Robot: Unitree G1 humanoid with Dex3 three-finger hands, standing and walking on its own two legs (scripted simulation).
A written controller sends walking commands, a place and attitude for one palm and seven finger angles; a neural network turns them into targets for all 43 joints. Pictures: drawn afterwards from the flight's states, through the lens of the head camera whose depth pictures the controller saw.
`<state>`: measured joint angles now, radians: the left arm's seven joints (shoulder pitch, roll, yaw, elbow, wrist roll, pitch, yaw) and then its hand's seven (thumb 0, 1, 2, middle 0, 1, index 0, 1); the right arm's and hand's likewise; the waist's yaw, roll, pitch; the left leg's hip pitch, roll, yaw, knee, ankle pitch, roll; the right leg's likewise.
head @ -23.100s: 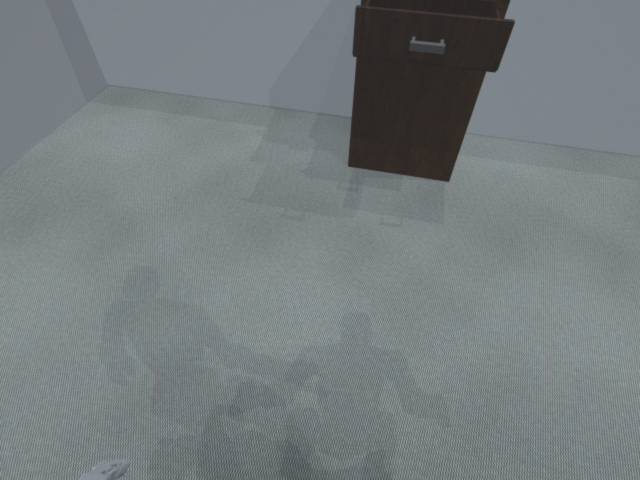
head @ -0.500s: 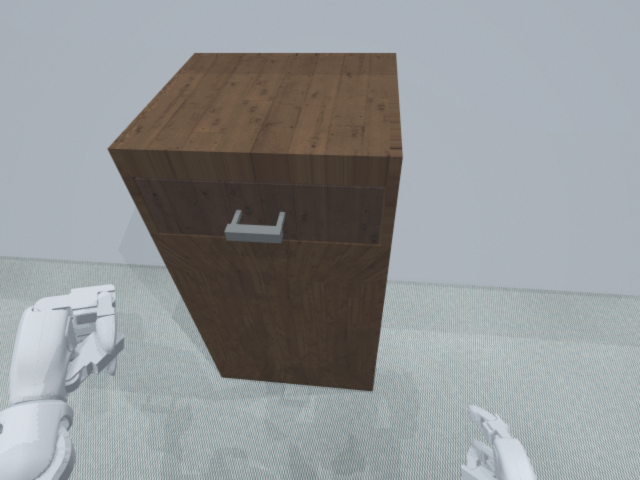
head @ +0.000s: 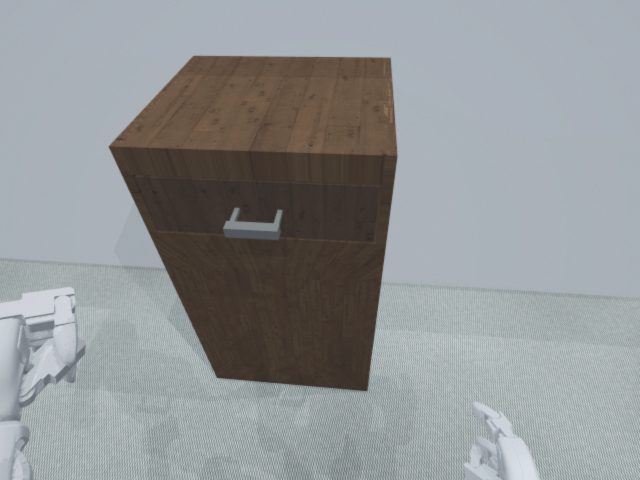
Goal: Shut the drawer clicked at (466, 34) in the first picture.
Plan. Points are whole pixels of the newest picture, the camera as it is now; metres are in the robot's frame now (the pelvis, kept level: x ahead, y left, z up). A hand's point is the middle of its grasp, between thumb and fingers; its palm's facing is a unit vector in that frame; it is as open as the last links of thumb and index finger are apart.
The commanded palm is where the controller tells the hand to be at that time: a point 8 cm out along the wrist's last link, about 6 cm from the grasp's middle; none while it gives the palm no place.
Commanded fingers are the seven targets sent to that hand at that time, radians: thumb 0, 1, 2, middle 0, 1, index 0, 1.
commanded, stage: step back with the hand held close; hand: left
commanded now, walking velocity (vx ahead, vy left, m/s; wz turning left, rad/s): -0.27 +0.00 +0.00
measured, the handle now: (254, 222) +0.56 +0.19 -0.01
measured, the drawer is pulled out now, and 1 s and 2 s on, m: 0.00 0.00 0.00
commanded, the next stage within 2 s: stop stepping back and stand still in 1.54 s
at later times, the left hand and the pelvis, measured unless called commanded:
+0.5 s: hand (49, 400) +0.14 +0.25 +0.16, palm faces +0.36 -0.79 -0.50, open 3.3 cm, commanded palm +0.08 +0.29 +0.18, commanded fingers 0.00 0.90 0.90 -1.40 -1.60 -1.40 -1.60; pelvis -0.06 +0.01 -0.01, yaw +0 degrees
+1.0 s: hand (17, 464) +0.09 +0.24 +0.16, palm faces +0.35 -0.79 -0.50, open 3.3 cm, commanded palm +0.02 +0.29 +0.18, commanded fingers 0.00 0.90 0.90 -1.40 -1.60 -1.40 -1.60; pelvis -0.11 +0.01 -0.01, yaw +2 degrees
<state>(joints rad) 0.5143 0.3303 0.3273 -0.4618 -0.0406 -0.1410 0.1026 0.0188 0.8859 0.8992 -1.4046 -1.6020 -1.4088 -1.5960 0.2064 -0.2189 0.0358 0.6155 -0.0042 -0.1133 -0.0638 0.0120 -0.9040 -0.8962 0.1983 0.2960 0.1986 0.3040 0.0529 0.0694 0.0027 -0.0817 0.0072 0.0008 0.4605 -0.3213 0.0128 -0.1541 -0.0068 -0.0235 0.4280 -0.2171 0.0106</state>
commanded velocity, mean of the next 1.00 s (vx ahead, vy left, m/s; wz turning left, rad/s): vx -0.31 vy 0.00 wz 0.00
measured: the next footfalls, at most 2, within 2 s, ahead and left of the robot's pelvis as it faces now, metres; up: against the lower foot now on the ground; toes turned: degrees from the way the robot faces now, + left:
right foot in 1.22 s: -0.17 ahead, -0.12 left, +0.00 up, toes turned +5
right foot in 1.86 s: -0.28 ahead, -0.05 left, +0.00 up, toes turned -2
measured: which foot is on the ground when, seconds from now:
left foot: down 0.00-1.00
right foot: down 0.00-1.00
